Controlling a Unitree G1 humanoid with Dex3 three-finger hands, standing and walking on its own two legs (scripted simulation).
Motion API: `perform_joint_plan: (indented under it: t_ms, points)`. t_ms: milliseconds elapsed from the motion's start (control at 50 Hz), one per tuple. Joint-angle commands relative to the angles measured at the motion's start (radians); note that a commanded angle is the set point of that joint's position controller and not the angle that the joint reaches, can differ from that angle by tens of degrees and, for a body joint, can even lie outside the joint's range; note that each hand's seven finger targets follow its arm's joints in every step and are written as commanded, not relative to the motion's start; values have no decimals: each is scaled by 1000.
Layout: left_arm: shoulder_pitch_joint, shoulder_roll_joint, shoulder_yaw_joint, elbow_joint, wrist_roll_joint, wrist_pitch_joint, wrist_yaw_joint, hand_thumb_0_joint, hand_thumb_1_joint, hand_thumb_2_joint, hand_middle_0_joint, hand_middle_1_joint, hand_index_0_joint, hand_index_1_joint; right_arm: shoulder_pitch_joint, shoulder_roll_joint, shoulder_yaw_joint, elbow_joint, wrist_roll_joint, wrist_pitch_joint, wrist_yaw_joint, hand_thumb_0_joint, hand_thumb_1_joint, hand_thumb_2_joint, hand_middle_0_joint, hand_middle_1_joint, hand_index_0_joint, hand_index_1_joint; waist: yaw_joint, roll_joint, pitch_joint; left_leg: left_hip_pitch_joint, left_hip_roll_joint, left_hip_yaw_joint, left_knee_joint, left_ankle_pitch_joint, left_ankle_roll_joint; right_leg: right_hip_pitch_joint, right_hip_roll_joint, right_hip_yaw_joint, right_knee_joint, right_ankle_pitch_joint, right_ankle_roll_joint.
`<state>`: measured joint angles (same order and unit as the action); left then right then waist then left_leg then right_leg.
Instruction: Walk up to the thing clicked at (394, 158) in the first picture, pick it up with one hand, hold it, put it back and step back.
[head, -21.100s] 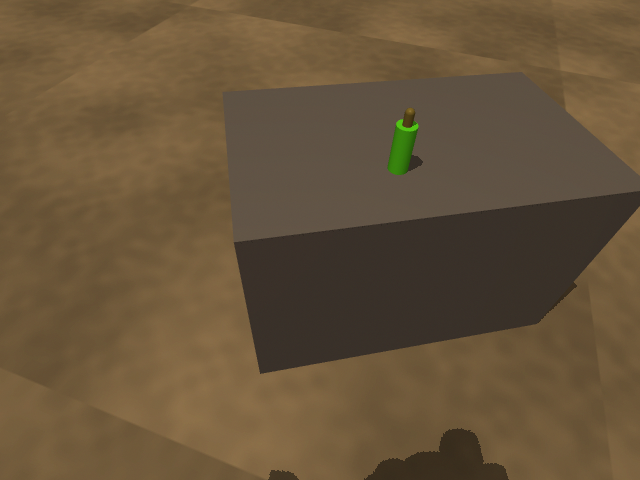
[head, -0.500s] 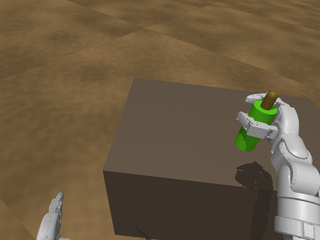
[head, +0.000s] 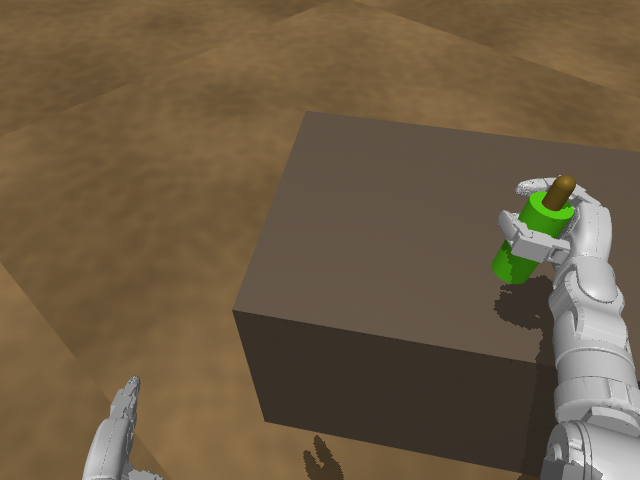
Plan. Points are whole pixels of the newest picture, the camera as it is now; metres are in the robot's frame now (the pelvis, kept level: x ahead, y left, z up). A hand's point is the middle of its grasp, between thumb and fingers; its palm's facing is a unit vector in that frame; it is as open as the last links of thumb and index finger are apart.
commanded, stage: crouch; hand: right
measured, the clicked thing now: (536, 229) +0.43 -0.22 +0.11
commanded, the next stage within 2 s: lower in 0.50 s
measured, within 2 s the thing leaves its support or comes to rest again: neither
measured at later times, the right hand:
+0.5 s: hand (521, 227) +0.46 -0.22 +0.08, palm faces +0.19 +0.98 +0.01, open 6.7 cm
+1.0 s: hand (507, 241) +0.48 -0.22 +0.02, palm faces +0.19 +0.98 +0.02, open 6.7 cm
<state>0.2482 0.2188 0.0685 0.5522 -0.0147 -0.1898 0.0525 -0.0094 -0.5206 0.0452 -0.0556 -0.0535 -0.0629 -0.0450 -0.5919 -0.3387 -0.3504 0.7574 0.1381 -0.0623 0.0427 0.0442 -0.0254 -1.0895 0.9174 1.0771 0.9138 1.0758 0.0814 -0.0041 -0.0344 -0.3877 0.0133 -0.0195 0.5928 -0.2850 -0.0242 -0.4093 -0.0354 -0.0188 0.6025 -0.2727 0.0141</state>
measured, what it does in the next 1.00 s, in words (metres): stands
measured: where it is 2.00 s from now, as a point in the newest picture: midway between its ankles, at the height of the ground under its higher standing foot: outside the picture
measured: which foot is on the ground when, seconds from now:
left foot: down 0.00-1.00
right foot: down 0.00-1.00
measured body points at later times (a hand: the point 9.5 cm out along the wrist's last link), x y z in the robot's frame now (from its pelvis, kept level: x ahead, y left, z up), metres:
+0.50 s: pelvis +0.00 -0.01 -0.02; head +0.06 -0.02 +0.43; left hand +0.15 +0.26 -0.07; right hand +0.45 -0.27 +0.08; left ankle +0.01 +0.14 -0.73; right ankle +0.02 -0.13 -0.73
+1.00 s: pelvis -0.01 -0.01 -0.04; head +0.09 -0.04 +0.39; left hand +0.14 +0.27 -0.07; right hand +0.46 -0.28 +0.03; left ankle +0.01 +0.13 -0.73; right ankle +0.02 -0.13 -0.73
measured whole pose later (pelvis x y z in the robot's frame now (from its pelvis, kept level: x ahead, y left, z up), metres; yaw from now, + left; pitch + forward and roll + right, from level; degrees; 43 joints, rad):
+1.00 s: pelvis -0.01 -0.01 -0.04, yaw +1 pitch +17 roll +2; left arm 0.32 0.24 0.05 0.25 0.04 -0.12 0.02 -0.01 -0.53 0.06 -0.06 -0.05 -0.06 -0.05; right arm -0.77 -0.47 -0.45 1.12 0.07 -0.36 0.09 0.04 -0.02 -1.09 0.92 1.08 0.92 1.08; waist 0.18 0.01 -0.11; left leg -0.79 0.00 -0.01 0.90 -0.40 -0.04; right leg -0.84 -0.05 0.00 0.95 -0.41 0.00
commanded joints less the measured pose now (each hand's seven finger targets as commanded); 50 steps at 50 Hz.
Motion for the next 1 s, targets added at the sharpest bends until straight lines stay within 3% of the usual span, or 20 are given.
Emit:
perform_joint_plan:
  t_ms: [0,40,80,120,160,200,340,380,420,480,560,580,620,660,700,760,840,920,960,980]
  points:
    - [-111,165,52,-231,2,-47,14,0,-537,44,-55,-54,-59,-48,-526,-298,-65,-215,19,-156,10,0,-623,-1324,1421,1447,1432,1447,-1,-21,-408,59,-27,35,-42,270,14,185,11,6,-22,223,-22]
    - [-49,127,38,-159,4,-35,14,0,-535,44,-56,-56,-61,-50,-528,-264,-37,-168,20,-180,21,0,-631,-1329,1422,1449,1432,1449,12,-41,-373,29,-27,33,-32,268,13,158,13,2,-4,215,-23]
    - [-71,162,61,-186,5,-32,21,0,-539,49,-54,-55,-58,-51,-560,-288,-41,-184,16,-198,25,0,-628,-1333,1430,1457,1442,1457,11,-58,-458,17,-30,33,-10,292,14,208,9,8,12,261,-20]
    - [-53,187,77,-207,8,-25,20,0,-542,51,-56,-56,-59,-53,-534,-295,-50,-100,13,-206,23,0,-627,-1336,1424,1456,1436,1456,19,-36,-418,8,-32,38,-11,271,14,160,9,11,13,232,-20]
    - [-35,129,33,-181,7,-19,14,0,-539,48,-55,-56,-59,-51,-540,-280,-35,-69,9,-221,27,0,-602,-1320,1407,1440,1420,1440,21,-49,-377,-14,-33,36,-8,247,15,123,9,7,18,203,-20]
    - [-71,136,32,-224,7,-19,14,0,-537,45,-55,-54,-58,-49,-579,-298,-43,-94,7,-240,28,0,-596,-1316,1401,1435,1413,1435,20,-63,-453,-13,-30,28,9,274,13,142,12,5,39,228,-23]
    - [-4,150,41,-234,15,-5,4,0,-533,45,-54,-55,-59,-49,-592,-331,-60,-49,-1,-271,33,0,-579,-1325,1401,1443,1414,1443,30,-120,-467,-79,-39,35,45,285,18,150,0,15,81,316,-13]
    - [-18,136,24,-264,14,-5,-1,0,-531,43,-55,-56,-60,-49,-563,-311,-59,4,0,-276,37,0,-595,-1310,1393,1426,1404,1427,36,-60,-437,-78,-41,39,49,274,16,98,2,15,87,272,-19]
    - [-11,165,58,-278,16,-4,4,0,-539,48,-55,-55,-59,-51,-649,-349,-66,-74,-2,-292,37,0,-605,-1318,1396,1432,1407,1432,47,-112,-495,-78,-40,33,60,262,18,117,3,13,90,243,-19]
    - [-12,183,63,-326,15,-2,3,0,-532,45,-55,-58,-61,-51,-622,-348,-70,-24,-6,-293,36,0,-610,-1338,1416,1455,1428,1455,47,-76,-500,-81,-40,36,69,256,16,97,4,17,103,226,-20]
    - [17,168,51,-324,20,2,-3,0,-532,46,-54,-57,-60,-51,-602,-327,-64,66,-11,-295,34,0,-613,-1322,1402,1436,1412,1437,60,-80,-445,-152,-50,47,82,223,19,88,-6,29,115,254,-12]
    - [34,135,19,-303,21,6,-10,0,-539,49,-55,-55,-57,-51,-612,-331,-67,37,-12,-301,33,0,-609,-1318,1399,1432,1409,1432,40,-107,-447,-144,-45,42,89,225,21,60,-1,23,121,240,-14]
    - [14,168,57,-346,23,1,-6,0,-546,56,-52,-53,-51,-53,-640,-353,-75,35,-17,-307,36,0,-654,-1331,1416,1447,1426,1447,59,-113,-492,-161,-46,41,99,231,20,93,-3,24,136,250,-15]
    - [39,199,77,-341,29,5,-9,0,-544,53,-53,-52,-52,-52,-536,-318,-76,178,-24,-301,38,0,-634,-1317,1397,1431,1408,1431,76,-32,-400,-187,-48,47,108,207,18,0,-2,30,140,206,-20]
    - [1,151,34,-401,27,5,-16,0,-547,53,-53,-51,-51,-52,-619,-344,-85,102,-28,-329,42,0,-637,-1314,1392,1426,1403,1426,62,-68,-466,-179,-42,34,125,202,19,-3,3,23,161,175,-25]
    - [28,174,58,-423,32,7,-16,0,-544,52,-54,-53,-53,-53,-622,-362,-98,121,-28,-345,45,0,-632,-1306,1382,1415,1392,1416,79,-59,-475,-185,-40,31,147,191,15,-47,8,23,186,133,-29]
    - [53,200,85,-447,43,8,-16,0,-546,58,-52,-53,-50,-54,-671,-399,-117,86,-41,-368,50,0,-632,-1304,1384,1415,1393,1416,89,-121,-569,-241,-45,35,200,225,20,-7,3,38,239,223,-23]
    - [74,161,50,-451,53,17,-28,0,-546,59,-52,-54,-50,-55,-709,-392,-113,87,-49,-390,51,0,-664,-1321,1406,1433,1412,1433,91,-176,-588,-308,-51,45,231,197,26,-3,-6,52,272,277,-11]
    - [68,188,68,-470,59,17,-25,0,-550,62,-50,-52,-47,-55,-690,-417,-132,111,-56,-393,52,0,-651,-1328,1411,1443,1419,1443,99,-174,-601,-321,-53,48,251,204,28,-21,-8,54,288,295,-9]
    - [84,181,60,-457,60,23,-28,0,-547,59,-52,-54,-50,-55,-678,-416,-125,150,-62,-393,51,0,-661,-1332,1411,1443,1419,1444,97,-168,-555,-328,-52,47,251,181,30,-64,-3,50,287,235,-13]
